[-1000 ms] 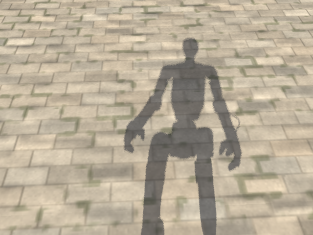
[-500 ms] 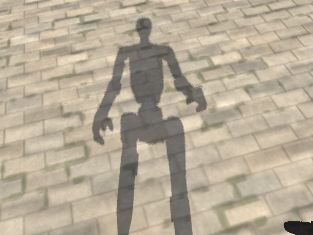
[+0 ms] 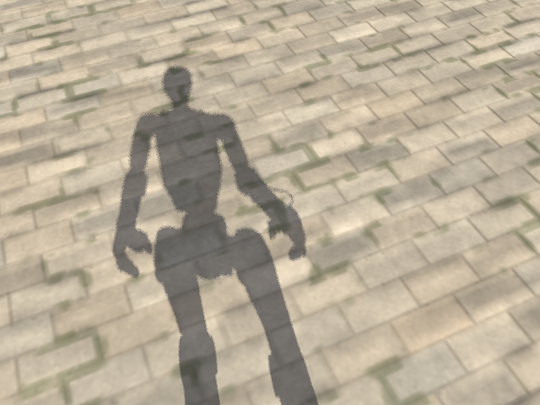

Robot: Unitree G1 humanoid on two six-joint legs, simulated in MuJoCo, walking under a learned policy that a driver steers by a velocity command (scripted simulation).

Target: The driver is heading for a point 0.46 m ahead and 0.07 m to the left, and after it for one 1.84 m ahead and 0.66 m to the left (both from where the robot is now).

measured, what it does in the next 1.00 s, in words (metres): walks ahead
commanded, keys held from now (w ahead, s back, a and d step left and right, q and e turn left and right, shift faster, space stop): no key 0.36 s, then w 0.60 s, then q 0.04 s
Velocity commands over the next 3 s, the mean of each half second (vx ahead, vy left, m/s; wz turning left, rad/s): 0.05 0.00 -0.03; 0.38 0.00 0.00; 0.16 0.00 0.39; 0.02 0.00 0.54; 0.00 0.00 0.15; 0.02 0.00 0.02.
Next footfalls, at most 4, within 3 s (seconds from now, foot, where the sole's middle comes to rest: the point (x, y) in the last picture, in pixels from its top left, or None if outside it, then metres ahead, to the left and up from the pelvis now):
1.06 right None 0.48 -0.14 -0.77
1.56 left None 0.44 0.10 -0.77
2.02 right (329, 380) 0.55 -0.10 -0.77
2.32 left None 0.38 0.10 -0.77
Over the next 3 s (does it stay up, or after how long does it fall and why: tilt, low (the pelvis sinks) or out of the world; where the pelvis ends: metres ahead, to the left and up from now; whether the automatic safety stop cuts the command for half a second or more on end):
stays up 0.44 -0.01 0.00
